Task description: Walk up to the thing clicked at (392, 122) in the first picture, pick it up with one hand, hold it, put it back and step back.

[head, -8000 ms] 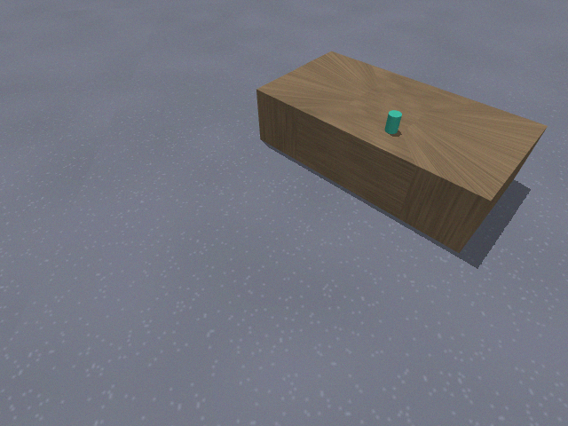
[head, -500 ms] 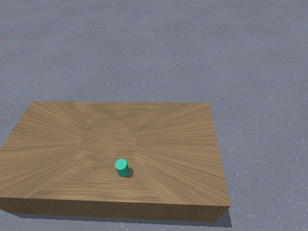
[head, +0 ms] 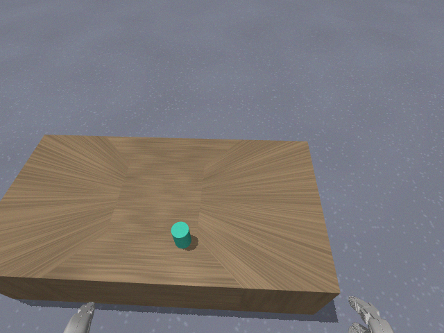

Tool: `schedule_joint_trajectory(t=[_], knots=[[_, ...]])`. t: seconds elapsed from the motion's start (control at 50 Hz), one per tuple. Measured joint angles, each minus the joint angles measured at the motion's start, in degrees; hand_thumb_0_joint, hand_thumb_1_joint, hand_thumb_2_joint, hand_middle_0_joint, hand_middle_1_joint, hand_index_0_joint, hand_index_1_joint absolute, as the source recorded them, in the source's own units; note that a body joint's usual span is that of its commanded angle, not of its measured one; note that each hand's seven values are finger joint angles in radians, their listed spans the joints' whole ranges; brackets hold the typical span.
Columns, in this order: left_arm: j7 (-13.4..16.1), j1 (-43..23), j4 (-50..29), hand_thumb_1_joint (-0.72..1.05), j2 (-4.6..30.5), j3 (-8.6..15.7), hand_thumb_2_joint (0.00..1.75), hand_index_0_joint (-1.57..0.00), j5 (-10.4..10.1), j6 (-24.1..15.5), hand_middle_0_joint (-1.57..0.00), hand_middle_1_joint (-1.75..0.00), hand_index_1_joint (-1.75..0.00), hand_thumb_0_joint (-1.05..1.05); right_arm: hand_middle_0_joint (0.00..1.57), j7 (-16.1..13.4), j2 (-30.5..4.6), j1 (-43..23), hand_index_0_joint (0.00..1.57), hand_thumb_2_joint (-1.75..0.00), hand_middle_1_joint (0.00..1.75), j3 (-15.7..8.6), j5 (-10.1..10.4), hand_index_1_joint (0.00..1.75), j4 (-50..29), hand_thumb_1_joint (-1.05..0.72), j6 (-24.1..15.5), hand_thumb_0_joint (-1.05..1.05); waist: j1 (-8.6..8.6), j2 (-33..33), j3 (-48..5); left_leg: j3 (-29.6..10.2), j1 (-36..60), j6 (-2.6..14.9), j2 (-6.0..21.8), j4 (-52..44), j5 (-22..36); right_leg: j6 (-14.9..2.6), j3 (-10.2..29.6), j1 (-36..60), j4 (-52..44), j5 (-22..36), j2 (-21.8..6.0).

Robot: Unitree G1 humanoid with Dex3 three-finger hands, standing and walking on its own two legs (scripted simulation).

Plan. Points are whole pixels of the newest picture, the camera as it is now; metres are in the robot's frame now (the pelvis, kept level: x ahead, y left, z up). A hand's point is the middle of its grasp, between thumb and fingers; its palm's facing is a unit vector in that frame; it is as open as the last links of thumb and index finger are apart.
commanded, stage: go down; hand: left
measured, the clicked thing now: (181, 235) +0.49 +0.16 -0.39
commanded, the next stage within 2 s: none
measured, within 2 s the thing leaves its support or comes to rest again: neither
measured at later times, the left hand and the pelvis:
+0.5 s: hand out of the picture +0.14 +0.25 -0.13, palm faces +0.02 -0.94 -0.33, open 17.0 cm; pelvis +0.00 +0.01 -0.03, yaw +1 degrees
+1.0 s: hand (92, 276) +0.27 +0.30 -0.11, palm faces +0.12 -0.97 -0.23, open 17.5 cm; pelvis -0.03 +0.00 -0.05, yaw +1 degrees
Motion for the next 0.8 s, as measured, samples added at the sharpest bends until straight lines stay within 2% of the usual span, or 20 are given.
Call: schedule_joint_trajectory(t=[0.12,0.36,0.6,0.7,0.8], knots=[[-0.1,2.95,-6.08,-0.43,0.2,-0.67,0.04,-0.08,-0.11,2.64,-0.08,-0.04,-0.04,0.0,0.21,-0.48,-0.02,-0.63,0.2,-0.88,0.3,0.22,-0.32,0.3,-1.31,-0.86,-0.99,0.01,0.04,0.01,-0.97,-0.5,-2.29,0.37,-0.07,3.37,-1.85,0.44,-0.35,-1.6,2.32,-1.36,-0.27],[0.15,8.31,-16.17,-0.45,0.47,-1.31,0.05,-0.07,-1.06,6.49,-0.08,-0.03,-0.03,0.0,0.21,-1.64,0.66,0.13,0.2,-0.88,0.3,0.83,-0.93,0.3,-2.93,-0.85,-2.64,0.01,-0.55,0.91,-3.43,-1.58,-8.37,0.73,0.26,10.67,-5.38,0.83,-1.07,-6.62,8.03,-4.21,-0.36],[0.15,11.62,-23.27,-0.43,1.02,-0.41,0.07,-0.06,-1.99,9.49,-0.07,-0.02,-0.03,0.0,0.21,-3.62,0.82,1.5,0.2,-0.88,0.3,1.13,-0.93,0.3,-4.38,-0.85,-4.36,0.01,-0.94,1.51,-5.32,-2.61,-14.1,0.59,0.64,17.04,-7.7,0.55,-1.69,-11.94,14.12,-6.6,-0.37],[-0.11,8.82,-22.0,-0.44,2.03,0.93,0.09,-0.06,-2.43,9.36,-0.07,-0.02,-0.04,-0.01,0.21,-4.88,0.61,1.38,0.2,-0.88,0.3,1.41,-0.98,0.3,-3.97,-0.85,-6.01,0.01,-0.84,1.46,-5.38,-3.28,-16.36,0.4,0.67,19.36,-8.23,0.29,-2.2,-13.96,16.46,-7.36,-0.47],[-1.69,0.46,-15.34,-0.47,4.42,4.25,0.09,-0.05,-3.76,6.6,-0.07,-0.02,-0.04,-0.01,0.21,-5.93,0.4,0.8,0.2,-0.88,0.3,2.12,-0.97,0.3,-2.33,-0.86,-7.95,0.01,-1.12,0.76,-5.03,-3.94,-18.83,0.19,0.69,21.45,-8.42,-0.06,-2.69,-16.24,18.68,-7.87,-0.56]])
